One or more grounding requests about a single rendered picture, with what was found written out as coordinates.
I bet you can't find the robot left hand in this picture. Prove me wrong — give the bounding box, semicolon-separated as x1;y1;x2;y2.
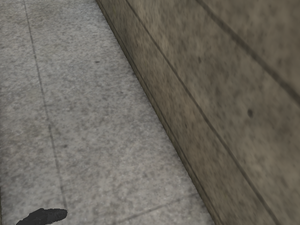
16;208;68;225

